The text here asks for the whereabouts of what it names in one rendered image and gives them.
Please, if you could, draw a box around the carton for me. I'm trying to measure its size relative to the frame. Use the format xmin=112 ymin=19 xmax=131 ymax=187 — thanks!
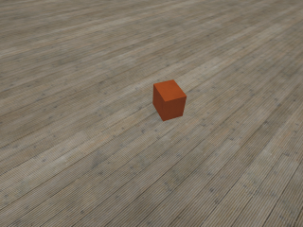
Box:
xmin=152 ymin=79 xmax=187 ymax=121

